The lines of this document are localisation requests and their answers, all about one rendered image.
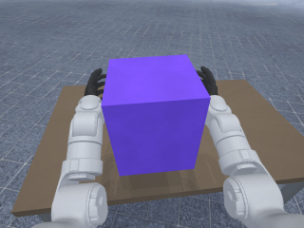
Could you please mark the right robot hand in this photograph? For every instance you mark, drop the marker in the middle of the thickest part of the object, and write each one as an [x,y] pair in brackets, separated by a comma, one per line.
[208,81]

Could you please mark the right robot forearm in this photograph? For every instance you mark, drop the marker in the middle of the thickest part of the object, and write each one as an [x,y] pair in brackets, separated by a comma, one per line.
[235,154]

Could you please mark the right robot upper arm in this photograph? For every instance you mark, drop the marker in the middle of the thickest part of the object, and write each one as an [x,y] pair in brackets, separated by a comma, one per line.
[255,200]

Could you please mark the left robot hand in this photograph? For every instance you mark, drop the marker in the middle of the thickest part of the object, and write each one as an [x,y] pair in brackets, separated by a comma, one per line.
[93,85]

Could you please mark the left robot forearm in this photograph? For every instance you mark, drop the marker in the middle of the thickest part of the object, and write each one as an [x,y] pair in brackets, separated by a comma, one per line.
[84,145]

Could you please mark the left robot upper arm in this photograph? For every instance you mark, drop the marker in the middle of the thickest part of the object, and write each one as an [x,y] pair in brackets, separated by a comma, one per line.
[78,205]

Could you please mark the table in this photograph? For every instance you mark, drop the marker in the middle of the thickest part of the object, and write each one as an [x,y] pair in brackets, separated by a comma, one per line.
[279,146]

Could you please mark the carton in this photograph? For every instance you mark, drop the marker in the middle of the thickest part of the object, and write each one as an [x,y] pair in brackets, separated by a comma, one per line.
[154,110]

